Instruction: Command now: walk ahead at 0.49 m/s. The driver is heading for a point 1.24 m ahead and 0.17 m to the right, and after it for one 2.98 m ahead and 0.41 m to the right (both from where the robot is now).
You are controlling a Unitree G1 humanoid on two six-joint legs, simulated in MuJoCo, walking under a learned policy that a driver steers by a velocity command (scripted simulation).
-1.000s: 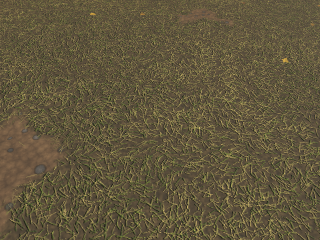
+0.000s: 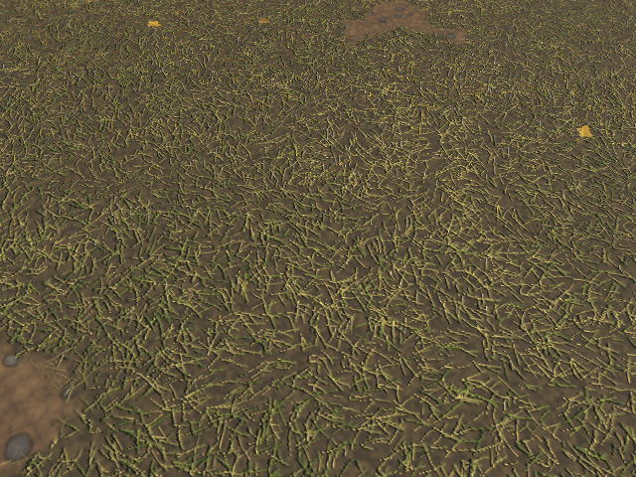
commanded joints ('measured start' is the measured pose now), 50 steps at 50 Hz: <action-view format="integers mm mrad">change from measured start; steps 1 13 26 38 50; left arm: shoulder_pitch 50 -383 -99 116 235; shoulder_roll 51 44 108 102 14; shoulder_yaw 16 4 50 29 9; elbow -47 -211 -119 -34 -60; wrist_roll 19 1 -4 -7 -42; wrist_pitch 11 32 -1 -29 -7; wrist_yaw -13 -31 -13 3 9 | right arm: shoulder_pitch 94 354 218 -97 351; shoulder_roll -24 -68 -53 -2 -238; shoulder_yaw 4 14 -4 8 -70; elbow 12 77 2 -118 -29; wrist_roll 1 5 3 -9 -46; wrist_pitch -30 -42 -29 26 -19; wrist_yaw -5 -17 -12 20 -16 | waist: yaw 19 -73 6 6 -125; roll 24 75 5 -46 255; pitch -3 37 -60 32 -361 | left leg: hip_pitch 104 295 -286 -316 658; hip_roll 305 233 132 174 512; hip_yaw -379 -168 -189 -75 -704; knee -364 -369 758 270 -145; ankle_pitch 11 455 -131 159 -18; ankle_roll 111 44 -21 -108 224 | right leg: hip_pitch -193 -336 257 192 -214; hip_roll -94 -65 -301 -158 58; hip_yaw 51 -97 346 41 -100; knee -7 -531 -990 -1078 48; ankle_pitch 62 355 182 515 -92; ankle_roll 11 66 -168 -91 23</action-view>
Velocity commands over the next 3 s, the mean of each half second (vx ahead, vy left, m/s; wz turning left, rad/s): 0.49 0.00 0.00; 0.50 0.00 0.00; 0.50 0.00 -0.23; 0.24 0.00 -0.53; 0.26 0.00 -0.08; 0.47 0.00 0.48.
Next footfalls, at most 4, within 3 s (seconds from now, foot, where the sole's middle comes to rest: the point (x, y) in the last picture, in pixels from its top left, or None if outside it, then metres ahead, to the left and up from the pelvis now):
0.42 right None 0.42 -0.10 -0.77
0.98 left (305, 368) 0.71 0.07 -0.77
1.54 right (374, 276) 0.97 -0.09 -0.77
2.24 left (314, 242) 1.08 0.06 -0.77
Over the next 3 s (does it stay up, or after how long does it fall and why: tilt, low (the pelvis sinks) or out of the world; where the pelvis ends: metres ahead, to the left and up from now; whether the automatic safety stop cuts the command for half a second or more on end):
stays up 1.28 -0.23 -0.15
